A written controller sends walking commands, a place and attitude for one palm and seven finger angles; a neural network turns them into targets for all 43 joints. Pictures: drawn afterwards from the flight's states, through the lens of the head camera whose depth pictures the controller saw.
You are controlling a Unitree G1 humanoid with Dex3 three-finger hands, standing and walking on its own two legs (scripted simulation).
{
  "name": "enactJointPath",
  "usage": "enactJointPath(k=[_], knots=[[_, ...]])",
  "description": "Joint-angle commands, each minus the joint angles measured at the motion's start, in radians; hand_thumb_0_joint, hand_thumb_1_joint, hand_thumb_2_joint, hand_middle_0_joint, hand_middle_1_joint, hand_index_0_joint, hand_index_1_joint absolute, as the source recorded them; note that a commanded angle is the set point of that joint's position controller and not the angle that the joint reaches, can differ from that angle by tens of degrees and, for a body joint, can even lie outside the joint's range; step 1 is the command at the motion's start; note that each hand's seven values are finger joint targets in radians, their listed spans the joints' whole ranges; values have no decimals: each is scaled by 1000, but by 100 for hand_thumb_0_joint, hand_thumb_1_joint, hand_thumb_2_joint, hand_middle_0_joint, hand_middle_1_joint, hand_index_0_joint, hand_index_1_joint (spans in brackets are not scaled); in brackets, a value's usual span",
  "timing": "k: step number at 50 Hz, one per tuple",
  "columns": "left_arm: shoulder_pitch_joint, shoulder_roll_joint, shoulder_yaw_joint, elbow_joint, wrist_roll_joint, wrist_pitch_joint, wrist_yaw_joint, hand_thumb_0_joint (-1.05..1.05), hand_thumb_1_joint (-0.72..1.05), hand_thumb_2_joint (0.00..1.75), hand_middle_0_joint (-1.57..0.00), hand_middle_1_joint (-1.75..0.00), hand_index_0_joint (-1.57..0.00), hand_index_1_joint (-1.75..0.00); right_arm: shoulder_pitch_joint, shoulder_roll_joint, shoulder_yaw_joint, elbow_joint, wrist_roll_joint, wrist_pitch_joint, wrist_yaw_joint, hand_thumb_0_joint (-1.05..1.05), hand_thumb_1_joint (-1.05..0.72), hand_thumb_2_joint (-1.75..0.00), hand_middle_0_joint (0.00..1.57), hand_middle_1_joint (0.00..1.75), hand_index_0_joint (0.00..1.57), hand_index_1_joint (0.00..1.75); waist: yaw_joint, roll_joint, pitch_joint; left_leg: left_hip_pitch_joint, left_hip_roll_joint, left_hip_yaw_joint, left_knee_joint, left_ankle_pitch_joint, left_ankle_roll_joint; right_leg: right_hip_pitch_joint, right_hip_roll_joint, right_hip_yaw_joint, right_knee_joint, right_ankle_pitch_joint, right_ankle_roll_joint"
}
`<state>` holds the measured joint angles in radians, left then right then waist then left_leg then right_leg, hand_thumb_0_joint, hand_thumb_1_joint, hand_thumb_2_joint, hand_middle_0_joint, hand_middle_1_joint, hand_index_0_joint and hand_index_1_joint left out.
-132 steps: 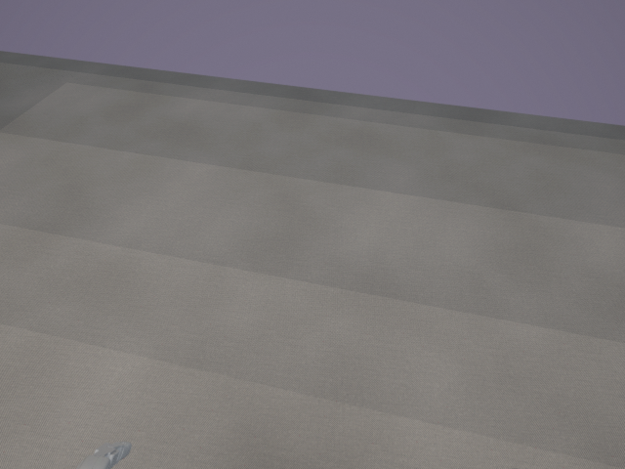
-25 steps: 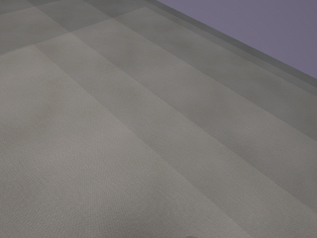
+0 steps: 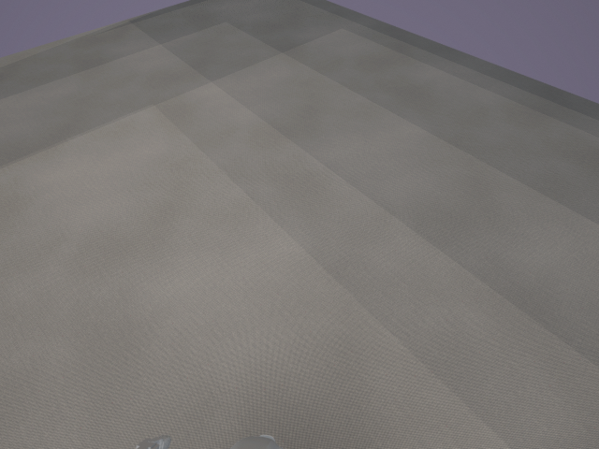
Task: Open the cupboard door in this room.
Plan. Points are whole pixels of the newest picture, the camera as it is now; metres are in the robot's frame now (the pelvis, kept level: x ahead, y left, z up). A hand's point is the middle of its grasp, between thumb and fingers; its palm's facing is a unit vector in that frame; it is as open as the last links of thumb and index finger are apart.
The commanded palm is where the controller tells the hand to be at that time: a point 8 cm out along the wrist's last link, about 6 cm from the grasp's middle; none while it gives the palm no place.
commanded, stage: turn or walk to find it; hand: left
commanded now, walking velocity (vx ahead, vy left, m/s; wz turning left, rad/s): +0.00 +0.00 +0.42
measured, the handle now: out of the picture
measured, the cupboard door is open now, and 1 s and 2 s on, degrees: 0 0 0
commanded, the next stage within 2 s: none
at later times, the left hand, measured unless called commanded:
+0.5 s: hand out of the picture -0.05 +0.27 -0.18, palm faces +0.25 -0.94 -0.21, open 7.4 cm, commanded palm none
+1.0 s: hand out of the picture -0.03 +0.23 -0.14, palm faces +0.38 -0.88 -0.27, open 7.4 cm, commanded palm none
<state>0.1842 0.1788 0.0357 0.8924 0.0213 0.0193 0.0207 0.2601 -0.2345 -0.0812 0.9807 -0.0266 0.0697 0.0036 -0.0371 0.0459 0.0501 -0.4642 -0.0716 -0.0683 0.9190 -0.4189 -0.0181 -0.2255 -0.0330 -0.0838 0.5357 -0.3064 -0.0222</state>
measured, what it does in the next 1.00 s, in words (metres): steps on the spot, turning left: left foot, then right foot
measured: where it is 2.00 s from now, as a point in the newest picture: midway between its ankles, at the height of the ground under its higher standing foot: outside the picture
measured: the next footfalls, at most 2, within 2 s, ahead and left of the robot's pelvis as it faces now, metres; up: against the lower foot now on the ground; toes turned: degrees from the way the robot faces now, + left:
left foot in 0.34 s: +0.00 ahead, +0.14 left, +0.00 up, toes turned +14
right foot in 0.92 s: +0.01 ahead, -0.07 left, +0.00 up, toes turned +20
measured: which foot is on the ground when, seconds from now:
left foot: up 0.00-0.32, down 0.34-0.94, up 0.96-1.00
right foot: down 0.00-0.34, up 0.36-0.90, down 0.92-1.00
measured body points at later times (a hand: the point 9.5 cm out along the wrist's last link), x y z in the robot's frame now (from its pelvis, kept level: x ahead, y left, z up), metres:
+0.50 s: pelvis -0.03 +0.06 +0.00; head -0.01 +0.10 +0.45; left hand -0.06 +0.32 -0.17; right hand +0.12 -0.17 -0.12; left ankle -0.04 +0.13 -0.74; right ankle -0.03 -0.10 -0.66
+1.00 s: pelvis -0.05 +0.01 +0.00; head -0.02 -0.01 +0.45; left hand -0.05 +0.27 -0.12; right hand +0.05 -0.22 -0.16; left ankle -0.06 +0.13 -0.70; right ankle -0.03 -0.09 -0.74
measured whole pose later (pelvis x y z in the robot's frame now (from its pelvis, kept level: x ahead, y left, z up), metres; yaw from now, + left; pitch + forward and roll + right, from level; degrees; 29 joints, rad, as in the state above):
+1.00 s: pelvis -0.05 +0.01 +0.00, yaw +24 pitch +0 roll +1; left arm 0.17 0.17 0.04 0.90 0.02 0.03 0.02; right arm 0.28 -0.23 -0.08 0.99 -0.03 0.06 0.00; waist -0.05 0.05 0.04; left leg -0.44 -0.09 -0.08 0.79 -0.39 -0.01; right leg -0.22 -0.02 -0.07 0.53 -0.31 -0.03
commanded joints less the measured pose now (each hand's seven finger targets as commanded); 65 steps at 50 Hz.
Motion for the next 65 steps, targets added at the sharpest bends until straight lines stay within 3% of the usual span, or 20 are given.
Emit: enactJointPath(k=[1, 12, 15, 16, 17, 18, 19, 20, 23, 25, 38, 44, 45, 46, 47, 48, 49, 52, 58, 65], knots=[[-18, 166, 35, -74, -4, -28, 15, 0, 90, 90, -20, -30, -20, -30, 16, -79, -26, -52, 2, -13, 12, 0, -90, -90, 20, 30, 20, 30, 4, -184, -6, -106, 72, 17, 287, 67, -32, 32, -243, 144, -244, 226, -74], [130, 239, 60, 3, 13, -19, 15, 0, 90, 90, -20, -30, -20, -30, -116, -45, 6, -79, 18, -27, 8, 0, -90, -90, 20, 30, 20, 30, 84, -250, -50, 60, 91, 141, -139, -47, -39, 127, -315, 79, -123, 529, -122], [95, 239, 64, 8, 5, -12, 11, 0, 90, 90, -20, -30, -20, -30, -37, -63, 5, -62, 17, -40, 5, 0, -90, -90, 20, 30, 20, 30, 33, -221, -89, 235, 81, 160, -405, 143, -22, 69, -283, 5, -7, 478, -46], [96, 217, 59, 5, -4, -6, 9, 0, 90, 90, -20, -30, -20, -30, 4, -104, -4, -52, 15, -50, 6, 0, -90, -90, 20, 30, 20, 30, 9, -111, -129, 369, 123, 113, -518, 293, -5, -7, -248, -43, 107, 381, 3], [112, 155, 51, -24, -12, -1, 4, 0, 90, 90, -20, -30, -20, -30, 34, -204, -25, -58, 7, -62, 2, 0, -90, -90, 20, 30, 20, 30, -2, 179, -154, 511, 366, -197, -565, 595, 92, -248, -123, -97, 307, -36, 78], [55, 127, 31, -51, -4, 7, 7, 0, 90, 90, -20, -30, -20, -30, 80, -255, -36, -50, 15, -54, -4, 0, -90, -90, 20, 30, 20, 30, -26, 252, -150, 475, 475, -277, -564, 834, 178, -306, -75, -28, 460, -349, 96], [28, 139, 37, -42, -1, 19, 10, 0, 90, 90, -20, -30, -20, -30, 69, -233, -34, -36, 8, -53, -13, 0, -90, -90, 20, 30, 20, 30, -29, 176, -128, 417, 461, -224, -567, 767, 207, -297, -89, 34, 541, -322, 86], [-1, 141, 43, -29, 1, 25, 10, 0, 90, 90, -20, -30, -20, -30, 31, -200, -24, -44, 7, -57, -24, 0, -90, -90, 20, 30, 20, 30, -23, 195, -82, 347, 406, -212, -591, 687, 190, -308, -96, 68, 568, -256, 88], [44, 148, 51, 8, 2, 19, -9, 0, 90, 90, -20, -30, -20, -30, -73, -158, -5, -82, 9, -63, -28, 0, -90, -90, 20, 30, 20, 30, 30, 105, -50, 329, 315, -125, -603, 575, 157, -315, -87, 64, 610, -98, 95], [54, 148, 50, 18, 1, 19, -10, 0, 90, 90, -20, -30, -20, -30, -57, -155, -5, -83, 12, -69, -29, 0, -90, -90, 20, 30, 20, 30, 28, 80, -78, 360, 292, -116, -604, 598, 155, -308, -77, 66, 595, -62, 108], [-42, 127, 45, -41, -4, 20, 0, 0, 90, 90, -20, -30, -20, -30, 3, -162, -24, -82, 0, -53, -21, 0, -90, -90, 20, 30, 20, 30, -7, 84, -65, 305, 290, -316, -636, 343, 204, -223, -26, 81, 320, -130, 100], [65, 123, 43, -32, -14, 1, 10, 0, 90, 90, -20, -30, -20, -30, -23, -151, -28, -88, 5, -46, -13, 0, -90, -90, 20, 30, 20, 30, 46, 71, -141, 196, 214, -306, -538, 406, 143, 66, 14, 65, -82, 36, 70], [94, 153, 49, -26, -11, -7, 14, 0, 90, 90, -20, -30, -20, -30, -19, -123, -25, -91, 12, -46, -9, 0, -90, -90, 20, 30, 20, 30, 59, 6, -155, 99, 165, -267, -485, 315, 93, 196, -38, 103, -202, 97, 54], [115, 230, 62, -28, 2, -16, 22, 0, 90, 90, -20, -30, -20, -30, -7, -69, -18, -103, 21, -46, -2, 0, -90, -90, 20, 30, 20, 30, 69, -216, -156, -93, 56, -125, -303, 87, 26, 316, -254, 315, -286, 27, -14], [86, 276, 68, -48, 6, -14, 22, 0, 90, 90, -20, -30, -20, -30, -20, -70, -22, -125, 10, -43, -7, 0, -90, -90, 20, 30, 20, 30, 71, -339, -103, -166, -23, 1, -77, -121, -14, 211, -440, 469, -311, 97, -117], [39, 257, 62, -64, -2, -7, 25, 0, 90, 90, -20, -30, -20, -30, -26, -108, -33, -116, 1, -34, -5, 0, -90, -90, 20, 30, 20, 30, 56, -211, -74, -108, 21, -29, 83, -113, -8, 73, -446, 392, -304, 120, -149], [-21, 210, 59, -72, -4, -16, 27, 0, 90, 90, -20, -30, -20, -30, -8, -102, -33, -89, -2, -19, 0, 0, -90, -90, 20, 30, 20, 30, 23, -258, -31, -106, 50, -45, 155, -63, -9, 19, -364, 320, -315, 95, -120], [-37, 148, 33, -66, -9, -28, 15, 0, 90, 90, -20, -30, -20, -30, 49, -73, -29, -36, 1, -10, 10, 0, -90, -90, 20, 30, 20, 30, -7, -171, 23, -114, 64, 12, 287, 83, -35, 18, -240, 127, -261, 232, -62], [89, 158, 39, -18, -1, -36, 19, 0, 90, 90, -20, -30, -20, -30, -30, -69, -18, -45, 3, -7, 7, 0, -90, -90, 20, 30, 20, 30, 44, -195, -3, -132, 106, 37, 232, 63, -66, 138, -281, 101, -216, 410, -94], [154, 214, 55, 20, 14, -24, 15, 0, 90, 90, -20, -30, -20, -30, -140, -45, 8, -74, 16, -21, 6, 0, -90, -90, 20, 30, 20, 30, 86, -235, -36, 21, 103, 126, -97, -45, -46, 155, -319, 63, -132, 583, -123]])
